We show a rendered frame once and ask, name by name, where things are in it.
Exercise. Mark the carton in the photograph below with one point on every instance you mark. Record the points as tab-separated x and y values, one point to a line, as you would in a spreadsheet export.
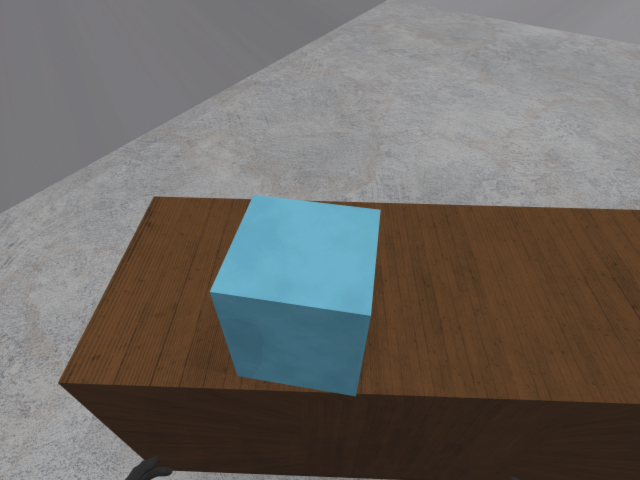
294	293

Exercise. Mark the pedestal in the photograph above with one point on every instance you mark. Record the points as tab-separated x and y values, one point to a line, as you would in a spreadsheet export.
503	341

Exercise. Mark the robot left hand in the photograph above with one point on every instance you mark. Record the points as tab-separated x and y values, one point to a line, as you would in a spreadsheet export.
146	471

